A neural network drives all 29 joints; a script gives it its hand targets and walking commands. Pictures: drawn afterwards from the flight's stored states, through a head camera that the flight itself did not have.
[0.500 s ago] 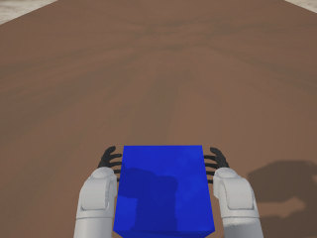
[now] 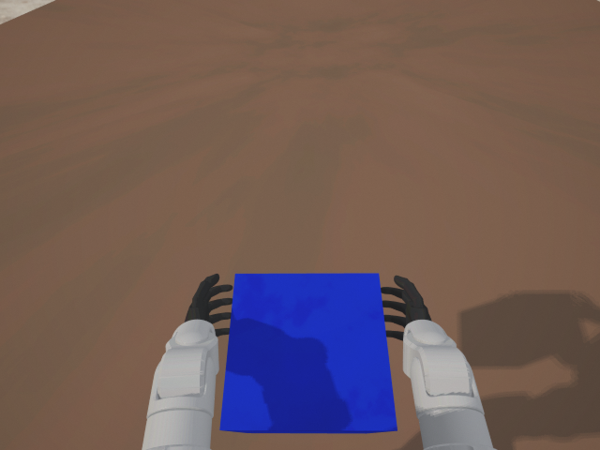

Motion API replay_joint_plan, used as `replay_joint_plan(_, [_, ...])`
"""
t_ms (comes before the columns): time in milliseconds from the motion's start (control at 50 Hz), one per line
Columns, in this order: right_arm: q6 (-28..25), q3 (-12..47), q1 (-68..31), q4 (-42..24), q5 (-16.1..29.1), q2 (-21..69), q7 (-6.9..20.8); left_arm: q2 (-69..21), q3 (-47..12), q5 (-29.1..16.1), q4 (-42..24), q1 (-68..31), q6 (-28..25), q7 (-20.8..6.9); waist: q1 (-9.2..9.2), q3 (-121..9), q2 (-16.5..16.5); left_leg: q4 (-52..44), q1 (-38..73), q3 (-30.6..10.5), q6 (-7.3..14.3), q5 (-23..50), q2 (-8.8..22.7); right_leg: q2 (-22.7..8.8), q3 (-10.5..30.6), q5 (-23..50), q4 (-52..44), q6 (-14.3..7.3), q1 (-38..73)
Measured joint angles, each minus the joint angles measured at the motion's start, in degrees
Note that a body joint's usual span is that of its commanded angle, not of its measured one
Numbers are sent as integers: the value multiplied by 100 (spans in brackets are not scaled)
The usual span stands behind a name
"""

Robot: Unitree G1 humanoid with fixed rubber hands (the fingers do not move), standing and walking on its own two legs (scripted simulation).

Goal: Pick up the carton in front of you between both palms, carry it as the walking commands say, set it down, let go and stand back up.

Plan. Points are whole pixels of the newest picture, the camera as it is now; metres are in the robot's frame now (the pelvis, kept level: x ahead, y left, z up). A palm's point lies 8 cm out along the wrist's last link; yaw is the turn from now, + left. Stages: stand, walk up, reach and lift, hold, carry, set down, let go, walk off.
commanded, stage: carry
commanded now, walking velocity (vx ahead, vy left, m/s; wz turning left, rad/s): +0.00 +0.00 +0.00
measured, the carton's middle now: (306, 361) +0.31 +0.00 -0.08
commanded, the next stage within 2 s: hold in 0.74 s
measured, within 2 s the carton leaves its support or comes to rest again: neither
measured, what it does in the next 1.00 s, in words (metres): stands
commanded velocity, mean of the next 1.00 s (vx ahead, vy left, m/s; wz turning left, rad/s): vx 0.00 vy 0.00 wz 0.00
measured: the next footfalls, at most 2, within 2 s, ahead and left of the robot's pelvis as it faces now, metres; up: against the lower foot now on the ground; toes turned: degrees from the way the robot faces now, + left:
none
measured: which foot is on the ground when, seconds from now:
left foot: down 0.00-1.00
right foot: down 0.00-1.00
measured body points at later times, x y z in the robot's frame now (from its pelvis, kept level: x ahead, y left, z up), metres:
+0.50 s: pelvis +0.00 +0.01 +0.00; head -0.02 +0.01 +0.45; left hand +0.30 +0.16 +0.03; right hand +0.30 -0.14 +0.03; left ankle -0.02 +0.10 -0.73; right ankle +0.07 -0.12 -0.73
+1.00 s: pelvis -0.01 +0.00 +0.01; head -0.04 -0.01 +0.46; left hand +0.26 +0.20 +0.04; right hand +0.31 -0.10 +0.04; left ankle -0.02 +0.10 -0.73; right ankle +0.07 -0.14 -0.73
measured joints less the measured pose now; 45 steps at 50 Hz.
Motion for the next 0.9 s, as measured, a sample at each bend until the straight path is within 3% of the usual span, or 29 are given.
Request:
replay_joint_plan(180, [226,-13,7,46,-73,0,50,4,-14,60,46,23,216,-53,8,-140,7,9,40,10,34,-31,-31,-34,19,-21,19,46,33])
replay_joint_plan(740, [236,-16,-12,6,-70,4,41,1,-21,55,-21,5,249,-26,10,-40,0,40,10,46,137,-21,-102,-111,68,65,-20,143,30])
replay_joint_plan(820, [201,-25,151,-234,-89,-29,145,-21,-13,128,185,-68,43,-104,-112,464,62,-353,569,-378,132,210,-260,197,817,207,-475,139,747])
replay_joint_plan(900, [160,-6,183,-169,-89,-32,219,-16,44,159,309,-71,-27,-83,-29,638,11,-705,922,-703,116,443,-417,276,1229,168,-702,230,1168])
